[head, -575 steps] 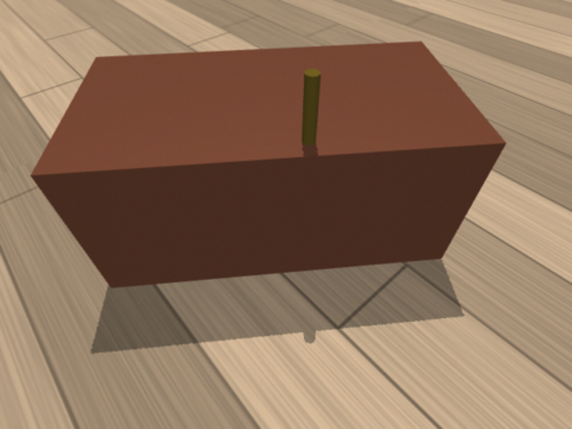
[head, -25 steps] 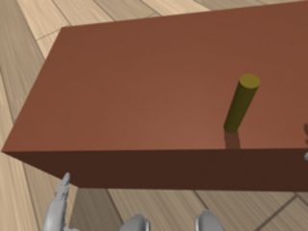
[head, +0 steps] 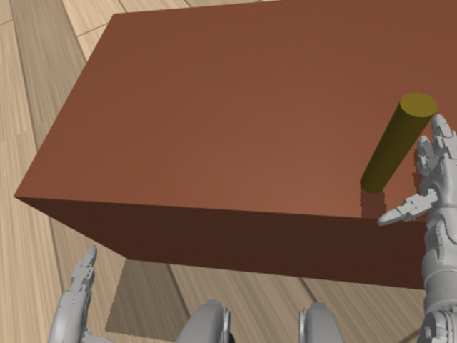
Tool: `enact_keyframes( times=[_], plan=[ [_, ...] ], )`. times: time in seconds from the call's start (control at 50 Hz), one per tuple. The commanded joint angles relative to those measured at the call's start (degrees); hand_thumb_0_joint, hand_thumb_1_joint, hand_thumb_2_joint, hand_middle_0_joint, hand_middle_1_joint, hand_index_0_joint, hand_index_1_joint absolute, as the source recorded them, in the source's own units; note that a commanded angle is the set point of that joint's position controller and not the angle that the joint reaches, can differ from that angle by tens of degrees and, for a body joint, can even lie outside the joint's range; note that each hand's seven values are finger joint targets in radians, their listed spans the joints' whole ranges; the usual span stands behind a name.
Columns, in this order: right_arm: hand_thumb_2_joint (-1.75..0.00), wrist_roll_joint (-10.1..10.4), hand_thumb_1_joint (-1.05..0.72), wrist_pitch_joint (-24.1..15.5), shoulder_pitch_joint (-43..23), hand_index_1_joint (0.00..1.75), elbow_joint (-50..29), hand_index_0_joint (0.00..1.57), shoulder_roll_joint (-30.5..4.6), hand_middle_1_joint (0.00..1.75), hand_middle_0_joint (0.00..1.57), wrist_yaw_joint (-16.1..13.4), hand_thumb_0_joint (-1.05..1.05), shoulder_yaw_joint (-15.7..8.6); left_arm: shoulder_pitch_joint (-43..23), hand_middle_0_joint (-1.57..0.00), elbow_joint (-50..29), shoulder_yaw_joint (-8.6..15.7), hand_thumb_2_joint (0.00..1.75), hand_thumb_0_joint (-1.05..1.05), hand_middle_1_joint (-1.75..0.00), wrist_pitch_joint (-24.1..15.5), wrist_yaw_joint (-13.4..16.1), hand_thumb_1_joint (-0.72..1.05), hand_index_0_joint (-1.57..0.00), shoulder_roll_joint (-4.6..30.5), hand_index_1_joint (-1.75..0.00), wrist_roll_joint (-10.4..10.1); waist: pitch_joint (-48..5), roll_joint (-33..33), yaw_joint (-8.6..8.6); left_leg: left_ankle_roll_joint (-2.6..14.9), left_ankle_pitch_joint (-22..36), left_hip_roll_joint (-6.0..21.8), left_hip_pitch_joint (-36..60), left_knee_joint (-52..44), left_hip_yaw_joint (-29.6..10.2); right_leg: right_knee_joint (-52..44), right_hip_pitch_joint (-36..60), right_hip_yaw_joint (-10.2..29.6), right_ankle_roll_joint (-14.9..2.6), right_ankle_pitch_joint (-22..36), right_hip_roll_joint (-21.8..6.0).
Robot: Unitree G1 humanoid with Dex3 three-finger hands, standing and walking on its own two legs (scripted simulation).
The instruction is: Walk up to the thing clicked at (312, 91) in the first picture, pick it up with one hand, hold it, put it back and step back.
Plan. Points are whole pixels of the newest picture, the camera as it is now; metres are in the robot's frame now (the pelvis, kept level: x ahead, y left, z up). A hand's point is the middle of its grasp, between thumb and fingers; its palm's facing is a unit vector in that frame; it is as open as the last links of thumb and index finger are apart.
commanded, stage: close in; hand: right
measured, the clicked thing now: (390, 152) +0.43 -0.21 +0.04
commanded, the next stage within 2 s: close in 0.34 s
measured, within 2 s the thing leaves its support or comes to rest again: leaves its support in 1.50 s
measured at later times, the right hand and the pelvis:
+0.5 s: hand (376, 175) +0.41 -0.19 +0.00, palm faces +0.14 +0.99 +0.01, open 17.7 cm; pelvis +0.00 +0.01 +0.00, yaw +0 degrees
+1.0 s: hand (374, 157) +0.44 -0.19 +0.01, palm faces +0.16 +0.99 +0.01, open 13.5 cm; pelvis +0.00 +0.00 +0.00, yaw +0 degrees
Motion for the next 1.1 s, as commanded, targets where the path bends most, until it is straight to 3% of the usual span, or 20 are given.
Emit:
enact_keyframes(
  times=[0.0, 0.14, 0.16, 0.18, 0.3, 0.36, 0.42, 0.46, 0.56, 0.6, 0.66, 0.7, 0.72, 0.76, 0.82, 0.86, 0.9, 0.96, 1.02, 1.08],
  plan=[
    [-0.05, 0.5, 0.61, -4.5, -17.6, 0.05, -11.4, 0.04, -9.7, 0.05, 0.03, -2.5, 0.0, -0.6, -0.9, -0.05, -10.1, 6.6, 0.04, 0.0, -0.05, -2.3, 0.9, -0.55, -0.06, 9.6, -0.05, -0.6, -15.9, -8.5, -1.33, 3.24, 8.1, -2.5, 4.6, -7.7, 0.5, -12.5, 16.1, 0.2, -1.18, 7.5, 2.2],
    [-0.04, -0.7, 0.61, -4.7, -16.2, 0.05, -14.3, 0.04, -9.2, 0.05, 0.04, -3.8, 0.0, 0.4, 2.6, -0.04, -16.9, 5.2, 0.03, 0.0, -0.05, -1.1, 0.5, -0.53, -0.05, 8.6, -0.04, -0.7, -27.7, -6.6, -0.62, 2.43, 15.4, -1.8, 13.4, -7.8, -1.5, -8.8, 18.3, -1.2, -1.66, 13.9, 3.3],
    [-0.05, -0.7, 0.61, -4.8, -17.9, 0.05, -16.1, 0.04, -10.4, 0.05, 0.03, -4.2, 0.0, -0.2, 6.0, -0.04, -13.7, 8.0, 0.03, 0.0, -0.05, -0.6, 0.8, -0.52, -0.05, 10.6, -0.04, -0.5, -27.5, -8.8, -0.42, 2.59, 16.5, -1.7, 12.1, -7.0, -1.4, -8.7, 19.0, -1.2, -1.52, 15.0, 3.3],
    [-0.05, -0.9, 0.61, -4.4, -16.8, 0.05, -14.2, 0.04, -8.9, 0.05, 0.03, -4.6, 0.0, 0.6, 6.3, -0.04, -13.4, 5.9, 0.03, 0.0, -0.05, -0.3, 0.6, -0.53, -0.05, 8.9, -0.04, -0.5, -26.0, -9.0, -1.07, 2.6, 16.6, -1.8, 11.0, -7.0, -1.4, -8.7, 18.9, -1.5, -1.48, 15.4, 3.5],
    [-0.05, -2.1, 0.61, -3.9, -17.9, 0.06, -16.8, 0.03, -5.8, 0.06, 0.03, -7.0, 0.0, 2.8, 2.3, -0.04, -13.1, 7.9, 0.03, 0.0, -0.05, 0.4, 0.3, -0.53, -0.05, 9.9, -0.04, -0.3, -20.6, -9.6, -1.3, 3.0, 12.4, -1.7, 6.5, -7.2, -1.4, -9.5, 17.3, -1.3, -1.24, 11.7, 2.7],
    [-0.05, -2.4, 0.61, -4.0, -17.0, 0.06, -17.5, 0.03, -3.1, 0.06, 0.03, -7.6, 0.0, 4.7, 2.2, -0.04, -14.1, 5.5, 0.03, 0.0, -0.05, 0.7, 0.1, -0.53, -0.05, 7.7, -0.04, -0.3, -22.3, -8.6, -1.05, 2.91, 12.7, -1.8, 8.3, -7.4, -1.4, -9.5, 17.4, -1.3, -1.33, 11.6, 2.8],
    [-0.05, -2.5, 0.61, -3.9, -15.7, 0.06, -19.7, 0.03, -5.8, 0.06, 0.03, -8.7, 0.0, 3.0, 3.1, -0.04, -16.8, 7.1, 0.04, 0.0, -0.05, 1.4, 0.3, -0.53, -0.05, 9.5, -0.04, -0.5, -26.5, -7.6, -1.74, 2.7, 13.3, -1.9, 11.6, -7.7, -1.3, -9.9, 19.3, -1.4, -1.32, 12.2, 3.0],
    [0.0, -2.3, 0.61, -3.3, -15.3, 0.08, -22.0, 0.18, -6.8, 0.08, 0.18, -9.4, 0.0, 2.3, 4.4, -0.05, -16.9, 8.1, 0.06, 0.0, -0.05, 2.1, 0.3, -0.57, -0.04, 10.5, -0.05, -0.6, -27.7, -7.5, -2.25, 2.5, 15.3, -2.0, 13.7, -8.0, -1.1, -10.2, 20.4, -1.6, -1.31, 13.9, 3.3],
    [0.0, -2.2, 0.61, -3.0, -16.7, 0.21, -15.5, 0.46, -2.4, 0.21, 0.47, -10.0, 0.0, 4.0, 2.2, -0.04, -13.9, 4.5, 0.06, 0.0, -0.05, 2.4, -0.2, -0.56, -0.04, 6.3, -0.05, -0.6, -17.1, -6.0, -0.44, 2.41, 13.4, -1.7, 8.6, -7.9, -1.8, -9.7, 13.9, -1.6, -1.78, 11.4, 3.2],
    [-0.02, -3.1, 0.61, -3.7, -20.3, 0.25, -18.0, 0.51, -5.4, 0.25, 0.51, -10.7, 0.0, 3.7, 0.9, -0.04, -15.2, 7.5, 0.05, 0.0, -0.05, 2.4, 0.2, -0.55, -0.04, 9.3, -0.05, -0.4, -18.0, -6.4, 0.13, 2.44, 11.6, -1.5, 8.6, -8.5, -2.3, -9.9, 14.8, -1.7, -1.88, 9.4, 3.0],
    [-0.04, -3.9, 0.61, -3.9, -19.2, 0.3, -13.8, 0.58, -5.2, 0.3, 0.58, -11.1, 0.0, 3.7, 2.6, -0.04, -17.2, 7.9, 0.05, 0.0, -0.05, 2.7, 0.2, -0.54, -0.04, 9.9, -0.04, -0.4, -19.8, -5.1, 1.33, 2.42, 10.9, -1.7, 9.4, -8.8, -2.0, -10.1, 16.4, -1.2, -1.86, 8.7, 2.8],
    [-0.05, -3.7, 0.6, -4.1, -19.8, 0.31, -15.1, 0.59, -6.7, 0.31, 0.59, -10.7, 0.0, 2.8, 3.3, -0.04, -17.4, 7.0, 0.05, 0.0, -0.05, 2.9, -0.1, -0.54, -0.04, 9.1, -0.04, -0.7, -23.0, -7.4, -0.05, 2.66, 13.0, -1.9, 9.6, -7.7, -1.0, -10.7, 18.3, -1.2, -1.53, 11.2, 3.1],
    [-0.06, -3.7, 0.59, -4.3, -22.0, 0.32, -18.8, 0.61, -9.3, 0.32, 0.61, -10.7, 0.0, 1.7, 5.3, -0.04, -16.6, 9.1, 0.05, 0.0, -0.05, 3.3, 0.1, -0.55, -0.04, 10.7, -0.04, -0.6, -26.2, -9.6, -0.06, 2.7, 14.3, -1.8, 10.2, -7.5, -1.1, -10.5, 20.8, -1.3, -1.41, 13.0, 3.1],
    [-0.11, -3.3, 0.55, -3.7, -23.3, 0.38, -20.0, 0.66, -6.4, 0.38, 0.66, -10.2, 0.0, 4.1, 6.0, -0.04, -17.2, 6.7, 0.06, 0.0, -0.04, 3.5, -0.3, -0.55, -0.04, 8.9, -0.05, -0.5, -27.9, -11.5, -0.44, 2.86, 15.6, -2.0, 10.7, -7.5, -0.4, -11.0, 23.6, -1.4, -1.07, 15.1, 3.3],
    [-0.16, -3.3, 0.51, -2.1, -20.2, 0.45, -12.5, 0.77, -2.5, 0.45, 0.77, -10.3, 0.0, 5.2, 2.9, -0.04, -15.2, 4.0, 0.06, 0.0, -0.05, 3.3, -0.6, -0.55, -0.04, 6.1, -0.05, -0.5, -22.3, -10.1, -1.12, 2.8, 15.5, -1.9, 8.8, -7.2, -0.5, -10.4, 19.2, -1.7, -1.12, 15.0, 3.4],
    [-0.17, -3.5, 0.48, -2.1, -21.2, 0.47, -11.1, 0.8, -4.8, 0.47, 0.8, -10.7, 0.0, 3.5, 0.2, -0.04, -15.2, 6.1, 0.06, 0.0, -0.05, 3.1, -0.2, -0.55, -0.04, 8.3, -0.05, -0.5, -19.6, -8.8, -0.36, 2.72, 13.3, -2.0, 6.6, -7.2, -0.4, -10.5, 16.8, -1.1, -1.19, 12.3, 3.0],
    [-0.23, -4.1, 0.44, -2.9, -25.5, 0.52, -15.4, 0.83, -6.0, 0.52, 0.83, -11.2, 0.0, 4.0, 0.1, -0.04, -17.1, 8.5, 0.05, 0.0, -0.05, 2.9, 0.1, -0.55, -0.04, 10.8, -0.05, -0.1, -23.8, -9.5, 0.68, 2.76, 13.7, -1.9, 7.6, -7.2, -0.5, -10.4, 19.6, -0.9, -1.24, 12.6, 2.7],
    [-0.38, -4.1, 0.34, -2.5, -20.1, 0.64, -11.2, 0.91, -4.2, 0.64, 0.9, -11.7, 0.0, 4.1, 2.3, -0.04, -17.5, 7.4, 0.05, 0.0, -0.05, 3.4, -0.2, -0.55, -0.04, 10.2, -0.05, -0.4, -22.7, -7.1, -0.12, 2.92, 14.1, -2.4, 8.8, -7.3, 0.4, -11.2, 19.5, -0.7, -1.13, 14.0, 2.8],
    [-0.47, -4.3, 0.24, -3.1, -19.3, 0.74, -14.6, 0.99, -8.9, 0.74, 0.98, -12.0, 0.0, 0.8, 4.5, -0.04, -19.8, 7.4, 0.05, 0.0, -0.05, 4.0, -0.7, -0.54, -0.04, 10.1, -0.04, -0.5, -28.9, -7.0, -1.43, 2.51, 18.8, -2.4, 14.0, -7.3, 0.0, -10.4, 21.1, -1.3, -1.35, 18.6, 3.2],
    [-0.56, -3.5, 0.1, -3.1, -21.0, 0.83, -14.4, 1.07, -4.7, 0.83, 1.07, -11.4, 0.0, 3.1, 6.0, -0.04, -16.1, 6.3, 0.04, 0.0, -0.05, 4.4, -1.0, -0.53, -0.05, 8.2, -0.04, -0.5, -24.1, -9.4, 0.04, 2.77, 18.1, -2.4, 10.1, -7.0, 0.0, -10.6, 21.4, -1.3, -1.0, 19.1, 3.1]
  ],
)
